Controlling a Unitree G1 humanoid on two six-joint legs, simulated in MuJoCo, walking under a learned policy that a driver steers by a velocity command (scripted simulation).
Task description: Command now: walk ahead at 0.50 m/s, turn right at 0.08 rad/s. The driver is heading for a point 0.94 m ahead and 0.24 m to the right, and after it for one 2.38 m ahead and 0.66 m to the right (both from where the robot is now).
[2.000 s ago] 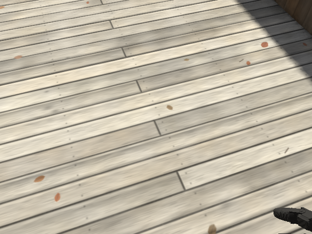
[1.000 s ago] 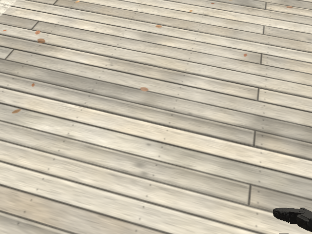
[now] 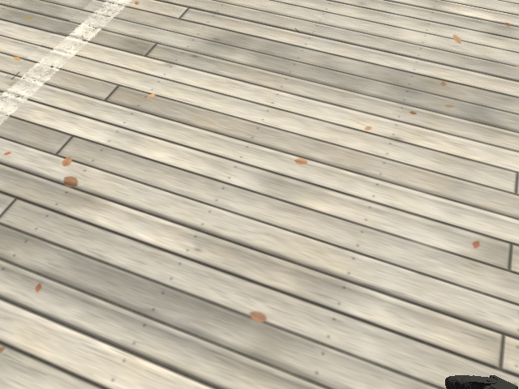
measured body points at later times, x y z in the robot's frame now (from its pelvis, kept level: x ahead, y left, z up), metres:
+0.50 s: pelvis +0.28 +0.02 +0.00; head +0.30 +0.01 +0.45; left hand +0.51 +0.22 -0.10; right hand +0.24 -0.26 -0.13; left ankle +0.18 +0.14 -0.74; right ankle +0.42 -0.16 -0.70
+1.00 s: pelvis +0.55 -0.09 +0.00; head +0.57 -0.11 +0.45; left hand +0.72 +0.15 -0.11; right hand +0.62 -0.40 -0.09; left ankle +0.79 -0.03 -0.70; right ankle +0.43 -0.13 -0.74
